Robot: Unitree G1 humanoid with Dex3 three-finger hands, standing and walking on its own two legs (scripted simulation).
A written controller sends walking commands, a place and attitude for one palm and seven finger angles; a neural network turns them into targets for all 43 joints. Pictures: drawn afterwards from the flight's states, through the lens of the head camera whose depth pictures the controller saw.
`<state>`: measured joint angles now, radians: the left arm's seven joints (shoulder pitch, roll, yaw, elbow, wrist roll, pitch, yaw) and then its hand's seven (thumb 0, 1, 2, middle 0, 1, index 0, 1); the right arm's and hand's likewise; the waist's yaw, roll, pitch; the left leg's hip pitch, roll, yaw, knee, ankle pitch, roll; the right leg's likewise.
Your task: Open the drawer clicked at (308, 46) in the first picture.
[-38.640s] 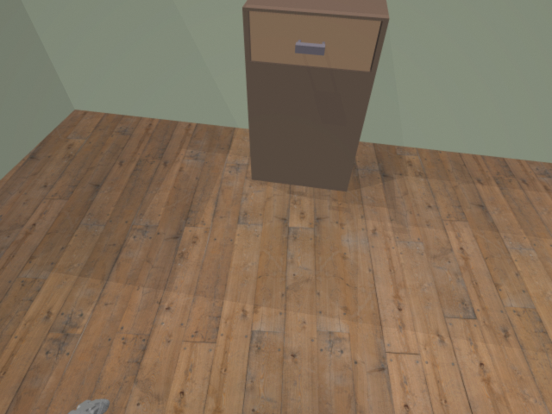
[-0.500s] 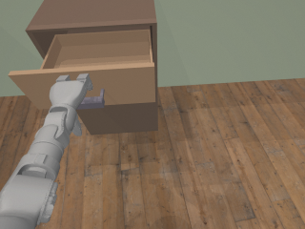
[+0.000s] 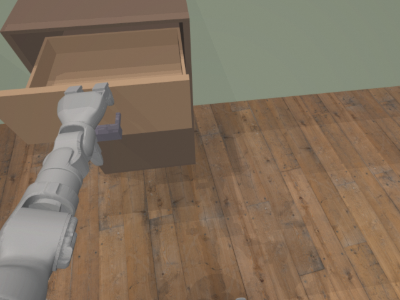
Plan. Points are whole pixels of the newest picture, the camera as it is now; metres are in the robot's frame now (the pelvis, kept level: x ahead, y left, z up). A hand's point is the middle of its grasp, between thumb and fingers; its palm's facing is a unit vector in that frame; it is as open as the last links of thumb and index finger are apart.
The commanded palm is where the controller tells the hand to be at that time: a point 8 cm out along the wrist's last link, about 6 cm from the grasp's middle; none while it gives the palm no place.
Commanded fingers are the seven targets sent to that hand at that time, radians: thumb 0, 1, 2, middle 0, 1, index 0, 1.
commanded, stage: move the hooked fingers above the handle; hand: left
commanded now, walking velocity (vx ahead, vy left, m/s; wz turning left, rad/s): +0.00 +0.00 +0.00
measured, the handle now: (99, 125) +0.52 +0.23 -0.01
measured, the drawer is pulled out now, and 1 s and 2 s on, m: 0.24 0.24 0.24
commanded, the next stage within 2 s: lower the fingers behind the handle in 0.52 s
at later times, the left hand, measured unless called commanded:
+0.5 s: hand (92, 126) +0.47 +0.21 +0.05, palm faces -0.02 -0.03 -1.00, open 13.8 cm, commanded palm +0.45 +0.22 +0.11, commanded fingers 0.00 -0.50 0.30 -0.30 -1.20 -0.30 -1.20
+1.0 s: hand (95, 134) +0.47 +0.22 +0.02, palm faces -0.05 -0.03 -1.00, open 13.8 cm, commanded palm +0.45 +0.21 +0.08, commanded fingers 0.00 -0.50 0.30 -0.30 -1.20 -0.30 -1.20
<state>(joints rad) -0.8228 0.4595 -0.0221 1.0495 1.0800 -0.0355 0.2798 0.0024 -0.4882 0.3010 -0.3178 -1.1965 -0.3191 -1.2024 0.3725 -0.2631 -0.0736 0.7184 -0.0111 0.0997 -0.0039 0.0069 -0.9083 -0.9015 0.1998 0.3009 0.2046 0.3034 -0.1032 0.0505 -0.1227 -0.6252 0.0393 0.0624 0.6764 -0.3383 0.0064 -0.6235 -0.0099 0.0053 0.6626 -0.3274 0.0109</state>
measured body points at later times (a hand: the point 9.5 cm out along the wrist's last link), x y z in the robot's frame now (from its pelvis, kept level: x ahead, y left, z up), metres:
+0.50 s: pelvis +0.00 +0.00 +0.00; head +0.07 -0.01 +0.44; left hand +0.46 +0.21 +0.11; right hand +0.05 -0.27 -0.13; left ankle -0.02 +0.12 -0.72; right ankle -0.02 -0.13 -0.72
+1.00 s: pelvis +0.00 +0.00 +0.00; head +0.09 -0.02 +0.44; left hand +0.47 +0.22 +0.08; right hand +0.00 -0.28 -0.14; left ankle -0.02 +0.12 -0.72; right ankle -0.02 -0.13 -0.72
